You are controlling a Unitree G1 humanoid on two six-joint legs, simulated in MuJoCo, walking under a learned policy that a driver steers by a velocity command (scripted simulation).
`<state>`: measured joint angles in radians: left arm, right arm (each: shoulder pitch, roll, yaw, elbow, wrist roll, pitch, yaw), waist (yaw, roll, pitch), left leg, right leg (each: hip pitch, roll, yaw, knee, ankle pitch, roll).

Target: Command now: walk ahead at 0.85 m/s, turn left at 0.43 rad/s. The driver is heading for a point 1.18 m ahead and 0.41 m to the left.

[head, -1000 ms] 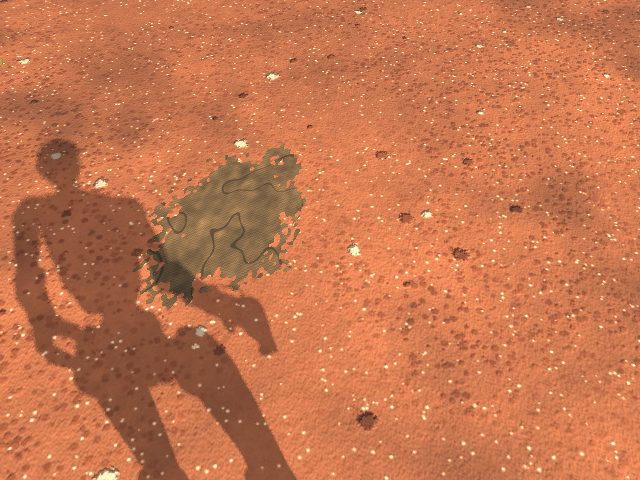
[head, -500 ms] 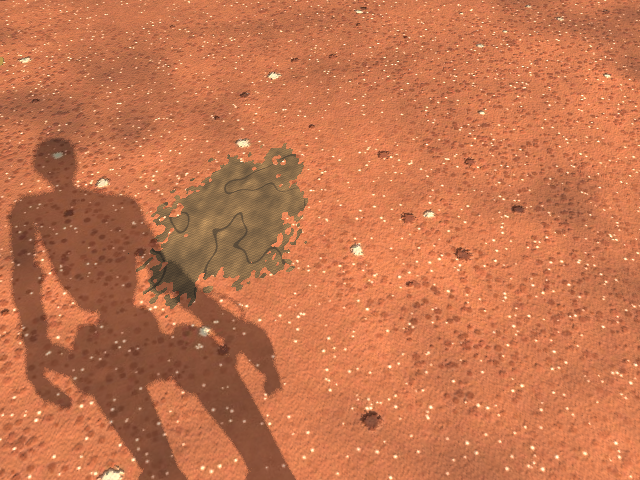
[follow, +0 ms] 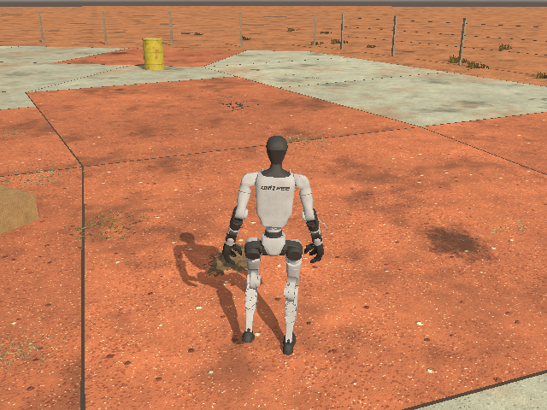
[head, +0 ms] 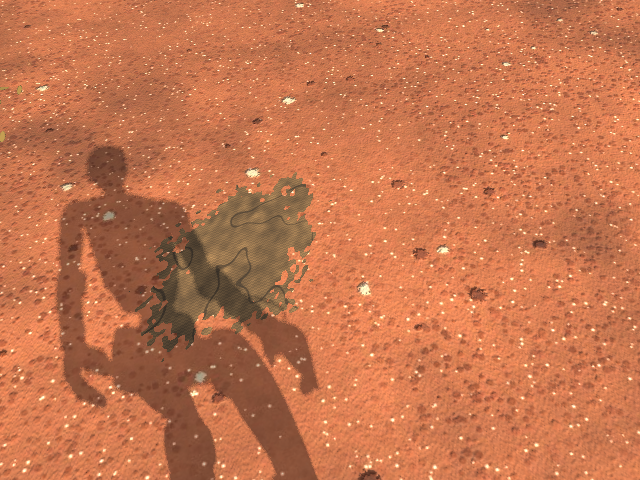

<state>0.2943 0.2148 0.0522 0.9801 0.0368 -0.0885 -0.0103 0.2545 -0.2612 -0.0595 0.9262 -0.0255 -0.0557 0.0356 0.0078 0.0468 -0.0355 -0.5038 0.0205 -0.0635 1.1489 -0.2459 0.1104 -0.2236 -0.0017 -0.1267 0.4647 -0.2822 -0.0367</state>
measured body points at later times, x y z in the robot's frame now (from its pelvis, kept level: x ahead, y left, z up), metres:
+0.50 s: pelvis +0.36 +0.07 -0.02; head +0.38 +0.06 +0.43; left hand +0.37 +0.34 -0.13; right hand +0.50 -0.19 -0.16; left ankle +0.36 +0.07 -0.74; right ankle +0.30 -0.13 -0.61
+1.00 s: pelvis +0.79 +0.23 +0.00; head +0.80 +0.25 +0.45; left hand +0.61 +0.45 -0.13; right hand +1.08 +0.13 -0.10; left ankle +0.70 +0.32 -0.64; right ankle +0.84 +0.14 -0.74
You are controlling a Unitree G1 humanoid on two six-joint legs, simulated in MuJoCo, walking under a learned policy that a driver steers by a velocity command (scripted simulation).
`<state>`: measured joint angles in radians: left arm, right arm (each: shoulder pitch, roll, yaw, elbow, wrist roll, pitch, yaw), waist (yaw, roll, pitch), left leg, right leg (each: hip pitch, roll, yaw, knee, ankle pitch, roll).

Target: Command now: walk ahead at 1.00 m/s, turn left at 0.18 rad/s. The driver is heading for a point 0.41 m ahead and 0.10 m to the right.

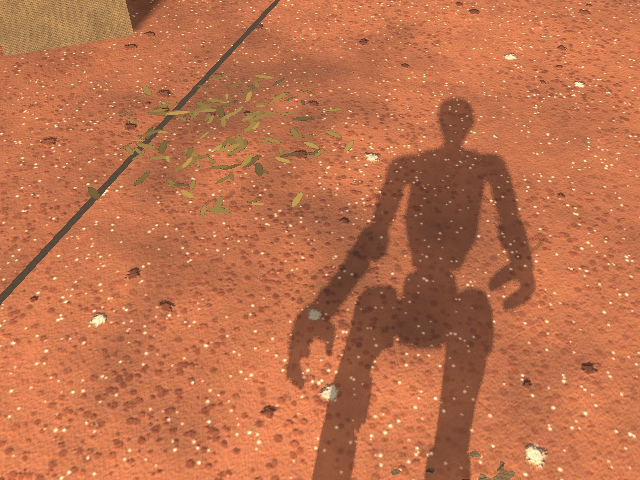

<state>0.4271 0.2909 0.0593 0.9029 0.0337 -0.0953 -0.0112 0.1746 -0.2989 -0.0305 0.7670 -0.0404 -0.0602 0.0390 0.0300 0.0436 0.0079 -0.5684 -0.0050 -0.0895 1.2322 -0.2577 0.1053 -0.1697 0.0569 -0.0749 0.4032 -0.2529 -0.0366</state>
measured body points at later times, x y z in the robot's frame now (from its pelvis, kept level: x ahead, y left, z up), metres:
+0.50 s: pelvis +0.42 +0.03 +0.01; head +0.46 +0.04 +0.45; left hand +0.61 +0.28 -0.10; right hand +0.43 -0.25 -0.12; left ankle +0.40 +0.11 -0.74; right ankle +0.51 -0.12 -0.68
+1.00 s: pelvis +0.58 +0.02 -0.01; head +0.60 +0.03 +0.44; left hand +0.72 +0.25 -0.14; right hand +0.65 -0.26 -0.14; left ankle +0.60 +0.15 -0.74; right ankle +0.66 -0.10 -0.74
